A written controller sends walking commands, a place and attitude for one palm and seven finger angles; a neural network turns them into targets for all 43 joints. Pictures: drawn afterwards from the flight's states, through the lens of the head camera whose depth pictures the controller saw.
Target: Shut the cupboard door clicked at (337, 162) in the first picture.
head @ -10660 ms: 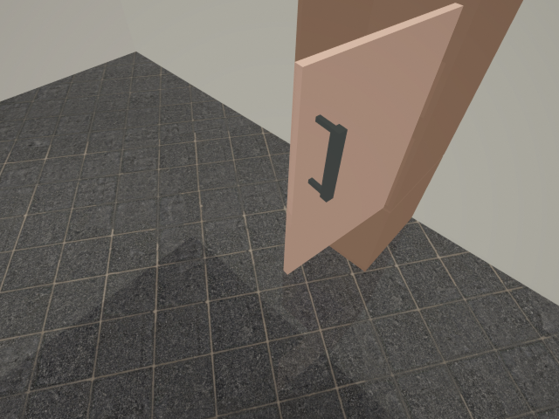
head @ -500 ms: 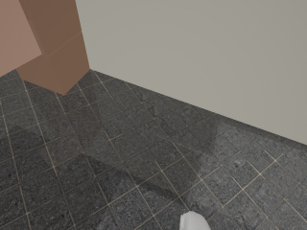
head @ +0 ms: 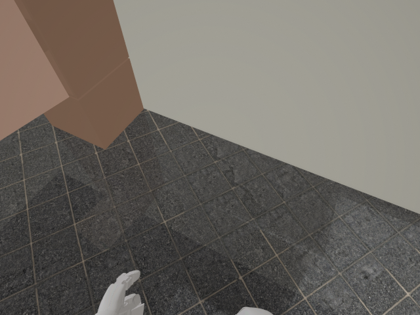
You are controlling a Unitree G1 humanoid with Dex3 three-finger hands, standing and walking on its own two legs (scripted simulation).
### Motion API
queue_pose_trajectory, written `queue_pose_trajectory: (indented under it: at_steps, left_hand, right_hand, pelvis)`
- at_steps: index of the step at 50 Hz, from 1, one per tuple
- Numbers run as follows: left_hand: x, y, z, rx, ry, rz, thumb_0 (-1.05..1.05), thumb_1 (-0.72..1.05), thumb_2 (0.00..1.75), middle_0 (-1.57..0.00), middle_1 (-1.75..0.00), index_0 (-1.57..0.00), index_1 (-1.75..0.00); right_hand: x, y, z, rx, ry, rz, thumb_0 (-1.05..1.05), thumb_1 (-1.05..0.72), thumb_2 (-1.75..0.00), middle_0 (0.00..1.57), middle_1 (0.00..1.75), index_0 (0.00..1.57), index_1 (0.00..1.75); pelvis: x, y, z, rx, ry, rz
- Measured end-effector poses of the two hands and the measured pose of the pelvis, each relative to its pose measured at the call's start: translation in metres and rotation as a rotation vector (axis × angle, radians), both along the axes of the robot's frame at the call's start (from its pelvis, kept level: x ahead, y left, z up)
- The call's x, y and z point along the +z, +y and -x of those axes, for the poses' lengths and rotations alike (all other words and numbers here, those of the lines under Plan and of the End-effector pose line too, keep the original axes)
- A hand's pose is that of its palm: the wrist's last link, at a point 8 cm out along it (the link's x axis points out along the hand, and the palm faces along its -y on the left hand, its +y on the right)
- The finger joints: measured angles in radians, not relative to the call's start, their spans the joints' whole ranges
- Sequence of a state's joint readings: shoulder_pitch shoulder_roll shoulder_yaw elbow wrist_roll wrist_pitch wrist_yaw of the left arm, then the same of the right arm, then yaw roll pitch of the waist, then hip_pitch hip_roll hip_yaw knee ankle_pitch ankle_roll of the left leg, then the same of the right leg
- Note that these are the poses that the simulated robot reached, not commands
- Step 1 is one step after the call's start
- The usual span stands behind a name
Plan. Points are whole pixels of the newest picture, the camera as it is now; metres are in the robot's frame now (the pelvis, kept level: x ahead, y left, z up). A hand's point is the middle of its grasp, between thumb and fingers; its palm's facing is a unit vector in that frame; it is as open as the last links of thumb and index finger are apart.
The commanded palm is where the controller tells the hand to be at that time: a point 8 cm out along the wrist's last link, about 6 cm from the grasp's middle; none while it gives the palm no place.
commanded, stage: walk to a spot facing it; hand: left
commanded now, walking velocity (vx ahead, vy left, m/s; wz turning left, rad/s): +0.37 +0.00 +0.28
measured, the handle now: out of the picture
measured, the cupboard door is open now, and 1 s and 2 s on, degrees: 81 81 81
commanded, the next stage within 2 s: turn to face it in 0.74 s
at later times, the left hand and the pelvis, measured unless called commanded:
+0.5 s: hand out of the picture +0.11 +0.19 -0.18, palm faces +0.26 -0.96 -0.11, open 7.4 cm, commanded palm none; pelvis +0.23 +0.06 +0.00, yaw +9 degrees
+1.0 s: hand (124, 163) +0.54 +0.25 -0.16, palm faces +0.05 -0.98 -0.20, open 7.4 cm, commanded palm none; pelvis +0.43 +0.07 +0.00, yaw +7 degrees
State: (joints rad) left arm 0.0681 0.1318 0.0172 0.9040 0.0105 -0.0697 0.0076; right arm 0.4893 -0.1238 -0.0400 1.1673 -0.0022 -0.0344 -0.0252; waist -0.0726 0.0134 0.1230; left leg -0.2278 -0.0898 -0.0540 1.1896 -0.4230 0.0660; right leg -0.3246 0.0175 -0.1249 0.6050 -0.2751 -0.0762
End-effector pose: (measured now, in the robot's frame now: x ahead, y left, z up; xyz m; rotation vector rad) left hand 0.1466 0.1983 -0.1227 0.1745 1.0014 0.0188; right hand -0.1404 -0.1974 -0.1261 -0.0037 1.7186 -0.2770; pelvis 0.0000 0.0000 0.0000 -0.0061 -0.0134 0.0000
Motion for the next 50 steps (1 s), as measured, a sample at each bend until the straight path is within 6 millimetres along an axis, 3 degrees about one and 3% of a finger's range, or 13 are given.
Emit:
queue_pose_trajectory:
  at_steps: [5, 10, 13, 17, 20, 22, 25, 28, 31, 35, 39, 46, 50]
  left_hand:
    - [0.002, 0.025, 0.040, 0.170, 0.162, -0.062, -0.02, 0.95, 0.90, -0.20, -0.30, -0.20, -0.30]
    - [0.003, 0.041, 0.078, 0.251, 0.334, -0.087, -0.02, 0.95, 0.90, -0.20, -0.29, -0.20, -0.30]
    - [0.001, 0.036, 0.097, 0.299, 0.438, -0.058, -0.01, 0.94, 0.90, -0.20, -0.29, -0.19, -0.30]
    - [-0.005, 0.026, 0.109, 0.362, 0.562, 0.007, 0.00, 0.92, 0.90, -0.20, -0.29, -0.19, -0.30]
    - [-0.015, 0.023, 0.106, 0.392, 0.640, 0.062, 0.00, 0.92, 0.90, -0.20, -0.29, -0.20, -0.30]
    - [-0.022, 0.027, 0.091, 0.399, 0.660, 0.093, 0.01, 0.91, 0.90, -0.20, -0.29, -0.20, -0.30]
    - [-0.027, 0.043, 0.044, 0.396, 0.595, 0.099, 0.01, 0.91, 0.90, -0.20, -0.30, -0.20, -0.30]
    - [-0.025, 0.063, -0.020, 0.378, 0.469, 0.093, 0.01, 0.91, 0.90, -0.20, -0.30, -0.20, -0.30]
    - [-0.020, 0.082, -0.085, 0.344, 0.352, 0.080, 0.01, 0.91, 0.90, -0.20, -0.29, -0.20, -0.30]
    - [-0.011, 0.114, -0.145, 0.314, 0.296, 0.024, 0.03, 0.95, 0.90, -0.20, -0.30, -0.20, -0.30]
    - [-0.003, 0.132, -0.206, 0.274, 0.250, -0.012, 0.03, 0.94, 0.90, -0.20, -0.29, -0.20, -0.30]
    - [-0.002, 0.124, -0.319, 0.151, 0.197, -0.048, 0.01, 0.92, 0.90, -0.19, -0.29, -0.19, -0.30]
    - [-0.009, 0.104, -0.377, 0.131, 0.108, -0.044, 0.01, 0.91, 0.90, -0.19, -0.29, -0.19, -0.30]
  right_hand:
    - [-0.002, -0.033, -0.141, 0.132, -0.215, 0.027, 0.00, -0.91, -0.90, 0.20, 0.30, 0.20, 0.30]
    - [0.001, -0.041, -0.279, 0.254, -0.398, 0.042, 0.00, -0.91, -0.90, 0.20, 0.30, 0.19, 0.30]
    - [0.004, -0.030, -0.357, 0.327, -0.489, 0.035, 0.00, -0.91, -0.90, 0.20, 0.30, 0.19, 0.30]
    - [0.008, 0.003, -0.453, 0.432, -0.584, 0.019, 0.00, -0.91, -0.90, 0.20, 0.30, 0.19, 0.30]
    - [0.006, 0.032, -0.512, 0.485, -0.658, 0.018, 0.00, -0.91, -0.90, 0.20, 0.30, 0.19, 0.30]
    - [0.006, 0.048, -0.537, 0.497, -0.698, 0.026, 0.00, -0.91, -0.90, 0.20, 0.30, 0.20, 0.30]
    - [0.010, 0.061, -0.545, 0.487, -0.681, 0.028, 0.00, -0.91, -0.90, 0.20, 0.30, 0.20, 0.30]
    - [0.012, 0.068, -0.533, 0.466, -0.606, 0.029, -0.01, -0.91, -0.90, 0.20, 0.30, 0.20, 0.30]
    - [0.019, 0.055, -0.527, 0.403, -0.565, 0.083, -0.03, -0.96, -0.90, 0.21, 0.30, 0.20, 0.30]
    - [0.020, 0.043, -0.507, 0.353, -0.460, 0.106, -0.03, -0.95, -0.90, 0.21, 0.30, 0.20, 0.30]
    - [0.017, 0.042, -0.482, 0.294, -0.331, 0.099, -0.02, -0.94, -0.90, 0.20, 0.30, 0.20, 0.30]
    - [0.007, 0.054, -0.451, 0.179, -0.117, 0.036, 0.00, -0.92, -0.90, 0.20, 0.30, 0.20, 0.30]
    - [-0.003, 0.058, -0.456, 0.145, -0.008, -0.016, 0.00, -0.91, -0.90, 0.20, 0.30, 0.20, 0.30]
  pelvis:
    - [0.013, -0.008, -0.043, 0.047, 0.013, -0.004]
    - [0.016, -0.005, -0.088, 0.084, 0.016, -0.002]
    - [0.014, 0.004, -0.117, 0.106, 0.015, 0.001]
    - [0.008, 0.021, -0.157, 0.132, 0.014, 0.001]
    - [-0.003, 0.040, -0.191, 0.144, 0.010, 0.000]
    - [-0.008, 0.052, -0.209, 0.157, 0.000, 0.003]
    - [-0.003, 0.063, -0.232, 0.159, -0.020, -0.001]
    - [0.007, 0.072, -0.252, 0.165, -0.030, 0.004]
    - [0.013, 0.080, -0.273, 0.159, -0.033, 0.003]
    - [0.019, 0.085, -0.305, 0.140, -0.030, 0.001]
    - [0.020, 0.087, -0.338, 0.121, -0.022, 0.003]
    - [0.011, 0.079, -0.398, 0.088, -0.003, -0.004]
    - [-0.002, 0.067, -0.433, 0.117, 0.005, -0.012]
